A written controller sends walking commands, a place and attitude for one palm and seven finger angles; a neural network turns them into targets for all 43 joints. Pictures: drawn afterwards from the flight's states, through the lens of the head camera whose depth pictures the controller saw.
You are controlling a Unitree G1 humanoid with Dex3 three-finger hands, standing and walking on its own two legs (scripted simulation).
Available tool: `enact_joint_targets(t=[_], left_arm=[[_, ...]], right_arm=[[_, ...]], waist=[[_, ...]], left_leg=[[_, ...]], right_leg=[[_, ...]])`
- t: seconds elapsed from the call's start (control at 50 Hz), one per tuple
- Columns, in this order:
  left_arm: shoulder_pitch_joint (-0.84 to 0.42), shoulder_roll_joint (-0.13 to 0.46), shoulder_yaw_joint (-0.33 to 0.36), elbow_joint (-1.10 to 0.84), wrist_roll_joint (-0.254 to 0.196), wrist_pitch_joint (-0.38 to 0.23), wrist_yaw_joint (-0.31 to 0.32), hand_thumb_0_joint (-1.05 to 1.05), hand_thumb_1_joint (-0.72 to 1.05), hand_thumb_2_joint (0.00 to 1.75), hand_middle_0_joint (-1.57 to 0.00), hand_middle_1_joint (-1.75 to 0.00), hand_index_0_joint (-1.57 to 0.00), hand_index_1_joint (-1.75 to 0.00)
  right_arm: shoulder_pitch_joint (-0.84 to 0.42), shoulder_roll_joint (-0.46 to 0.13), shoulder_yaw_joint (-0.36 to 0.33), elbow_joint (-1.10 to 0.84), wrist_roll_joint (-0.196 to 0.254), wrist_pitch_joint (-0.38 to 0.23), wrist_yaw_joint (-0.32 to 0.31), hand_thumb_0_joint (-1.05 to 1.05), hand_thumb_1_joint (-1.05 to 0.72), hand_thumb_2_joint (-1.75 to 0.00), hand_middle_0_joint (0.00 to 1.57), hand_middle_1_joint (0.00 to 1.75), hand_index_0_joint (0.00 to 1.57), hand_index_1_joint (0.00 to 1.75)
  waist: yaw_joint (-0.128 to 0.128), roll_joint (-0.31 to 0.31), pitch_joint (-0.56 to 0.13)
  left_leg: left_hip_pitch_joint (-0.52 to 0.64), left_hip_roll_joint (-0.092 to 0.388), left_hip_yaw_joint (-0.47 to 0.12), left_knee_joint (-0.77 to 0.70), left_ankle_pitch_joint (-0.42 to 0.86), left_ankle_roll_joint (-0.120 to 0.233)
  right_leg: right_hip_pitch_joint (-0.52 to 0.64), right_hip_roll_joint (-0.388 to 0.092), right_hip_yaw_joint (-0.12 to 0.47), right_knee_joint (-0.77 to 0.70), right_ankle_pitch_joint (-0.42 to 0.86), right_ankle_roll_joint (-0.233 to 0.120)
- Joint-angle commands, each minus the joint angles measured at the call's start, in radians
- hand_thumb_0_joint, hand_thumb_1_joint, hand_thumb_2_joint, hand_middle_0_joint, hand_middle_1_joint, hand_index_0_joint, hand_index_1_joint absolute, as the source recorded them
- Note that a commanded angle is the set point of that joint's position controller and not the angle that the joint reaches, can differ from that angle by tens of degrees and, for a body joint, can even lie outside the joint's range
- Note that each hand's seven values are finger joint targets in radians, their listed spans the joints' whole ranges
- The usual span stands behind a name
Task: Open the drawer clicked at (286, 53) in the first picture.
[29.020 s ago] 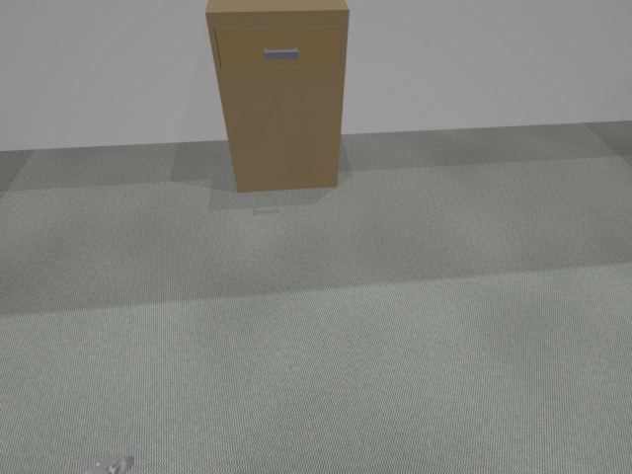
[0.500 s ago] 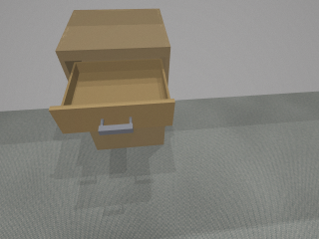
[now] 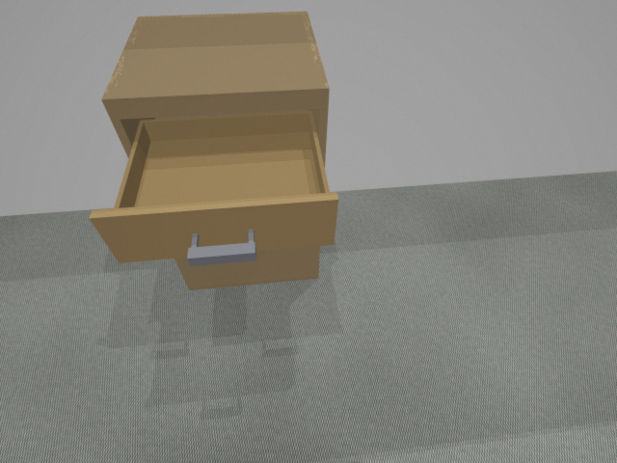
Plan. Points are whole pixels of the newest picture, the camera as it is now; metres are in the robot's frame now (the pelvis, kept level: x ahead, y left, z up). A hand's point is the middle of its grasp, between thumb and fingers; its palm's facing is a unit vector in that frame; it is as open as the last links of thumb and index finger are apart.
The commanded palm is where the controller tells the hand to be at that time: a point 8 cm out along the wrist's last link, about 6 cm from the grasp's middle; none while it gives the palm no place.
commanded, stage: stand and wait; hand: left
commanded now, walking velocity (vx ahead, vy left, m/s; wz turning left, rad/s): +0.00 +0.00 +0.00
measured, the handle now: (223, 245) +0.50 +0.19 -0.10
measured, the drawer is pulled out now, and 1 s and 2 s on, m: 0.30 0.30 0.30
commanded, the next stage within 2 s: none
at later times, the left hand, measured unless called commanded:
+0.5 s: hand out of the picture +0.01 +0.17 -0.17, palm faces +0.02 -0.98 -0.21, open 7.4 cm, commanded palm none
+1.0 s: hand out of the picture +0.03 +0.17 -0.17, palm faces +0.00 -0.97 -0.23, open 7.4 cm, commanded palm none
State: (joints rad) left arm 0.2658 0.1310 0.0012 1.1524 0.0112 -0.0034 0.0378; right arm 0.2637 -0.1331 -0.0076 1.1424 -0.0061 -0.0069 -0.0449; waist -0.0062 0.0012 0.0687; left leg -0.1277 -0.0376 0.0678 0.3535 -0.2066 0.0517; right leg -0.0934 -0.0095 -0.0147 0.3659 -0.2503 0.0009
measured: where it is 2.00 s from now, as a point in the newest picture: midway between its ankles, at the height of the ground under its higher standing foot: outside the picture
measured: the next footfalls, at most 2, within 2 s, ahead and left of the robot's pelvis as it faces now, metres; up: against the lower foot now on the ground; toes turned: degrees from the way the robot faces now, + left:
none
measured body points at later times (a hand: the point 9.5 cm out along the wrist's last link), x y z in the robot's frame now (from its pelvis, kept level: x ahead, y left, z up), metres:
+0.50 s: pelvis +0.01 -0.01 +0.00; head +0.03 -0.01 +0.45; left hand +0.01 +0.22 -0.16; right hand +0.01 -0.23 -0.16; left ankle -0.01 +0.08 -0.75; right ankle -0.03 -0.12 -0.75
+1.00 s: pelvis +0.01 -0.02 +0.00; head +0.03 -0.03 +0.45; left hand +0.03 +0.22 -0.15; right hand +0.03 -0.26 -0.16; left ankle -0.01 +0.08 -0.75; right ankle -0.03 -0.12 -0.75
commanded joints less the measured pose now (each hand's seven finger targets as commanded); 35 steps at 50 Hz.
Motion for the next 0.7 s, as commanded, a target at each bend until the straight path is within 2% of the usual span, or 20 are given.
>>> enact_joint_targets(t=[0.0, 0.02, 0.06, 0.12, 0.2, 0.28, 0.36, 0.64, 0.68], left_arm=[[0.078, 0.110, 0.021, -0.016, 0.001, -0.010, 0.010, 0.00, 0.90, 0.90, -0.20, -0.30, -0.20, -0.30], [0.075, 0.113, 0.021, -0.018, 0.001, -0.010, 0.010, 0.00, 0.90, 0.90, -0.20, -0.30, -0.20, -0.30], [0.077, 0.116, 0.025, -0.021, 0.002, -0.012, 0.010, 0.00, 0.90, 0.90, -0.20, -0.30, -0.20, -0.30], [0.064, 0.121, 0.025, -0.021, 0.001, -0.011, 0.010, 0.00, 0.90, 0.90, -0.20, -0.30, -0.20, -0.30], [0.055, 0.128, 0.025, -0.023, 0.000, -0.012, 0.009, 0.00, 0.90, 0.90, -0.20, -0.30, -0.20, -0.30], [0.049, 0.133, 0.027, -0.025, 0.001, -0.012, 0.008, 0.00, 0.90, 0.90, -0.20, -0.30, -0.20, -0.30], [0.050, 0.139, 0.030, -0.028, 0.001, -0.014, 0.008, 0.00, 0.90, 0.90, -0.20, -0.30, -0.20, -0.30], [0.019, 0.166, 0.033, -0.032, 0.000, -0.019, 0.005, 0.00, 0.90, 0.90, -0.20, -0.30, -0.20, -0.30], [0.017, 0.170, 0.034, -0.030, 0.000, -0.020, 0.006, 0.00, 0.90, 0.90, -0.20, -0.30, -0.20, -0.30]], right_arm=[[0.077, -0.097, -0.011, -0.018, -0.005, -0.010, -0.002, 0.00, -0.90, -0.90, 0.20, 0.30, 0.20, 0.30], [0.075, -0.099, -0.012, -0.018, -0.005, -0.010, -0.002, 0.00, -0.90, -0.90, 0.20, 0.30, 0.20, 0.30], [0.069, -0.101, -0.011, -0.022, -0.002, -0.010, -0.003, 0.00, -0.90, -0.90, 0.20, 0.30, 0.20, 0.30], [0.069, -0.103, -0.012, -0.020, -0.006, -0.011, -0.003, 0.00, -0.90, -0.90, 0.20, 0.30, 0.20, 0.30], [0.062, -0.109, -0.012, -0.021, -0.005, -0.009, -0.002, 0.00, -0.90, -0.90, 0.20, 0.30, 0.20, 0.30], [0.056, -0.116, -0.014, -0.024, -0.006, -0.009, -0.002, 0.00, -0.90, -0.90, 0.20, 0.30, 0.20, 0.30], [0.044, -0.125, -0.014, -0.026, -0.003, -0.010, -0.003, 0.00, -0.90, -0.90, 0.20, 0.30, 0.20, 0.30], [0.019, -0.151, -0.018, -0.031, -0.007, -0.010, -0.002, 0.00, -0.90, -0.90, 0.20, 0.30, 0.20, 0.30], [0.014, -0.154, -0.018, -0.031, -0.006, -0.009, -0.002, 0.00, -0.90, -0.90, 0.20, 0.30, 0.20, 0.30]], waist=[[-0.005, -0.008, 0.004], [-0.006, 0.009, 0.001], [-0.004, -0.006, -0.002], [-0.006, 0.007, -0.004], [-0.005, -0.007, 0.013], [-0.007, 0.009, -0.003], [-0.002, -0.017, -0.007], [-0.007, 0.003, -0.026], [-0.006, -0.014, -0.028]], left_leg=[[0.036, 0.137, -0.126, -0.054, 0.211, -0.008], [0.036, 0.137, -0.123, -0.055, 0.212, -0.010], [0.043, 0.138, -0.123, -0.051, 0.224, -0.009], [0.041, 0.137, -0.122, -0.051, 0.246, -0.012], [0.031, 0.137, -0.125, -0.057, 0.217, -0.012], [0.047, 0.140, -0.123, -0.058, 0.221, -0.013], [0.055, 0.142, -0.122, -0.056, 0.236, -0.011], [0.064, 0.144, -0.117, -0.056, 0.242, -0.018], [0.070, 0.146, -0.118, -0.053, 0.250, -0.017]], right_leg=[[-0.062, -0.089, 0.063, -0.051, 0.178, -0.031], [-0.059, -0.088, 0.068, -0.054, 0.177, -0.032], [-0.060, -0.087, 0.065, -0.053, 0.191, -0.033], [-0.049, -0.090, 0.064, -0.051, 0.208, -0.033], [-0.051, -0.091, 0.067, -0.061, 0.195, -0.033], [-0.050, -0.091, 0.066, -0.061, 0.191, -0.033], [-0.052, -0.092, 0.063, -0.064, 0.202, -0.033], [-0.029, -0.095, 0.077, -0.075, 0.246, -0.038], [-0.030, -0.098, 0.072, -0.076, 0.261, -0.038]])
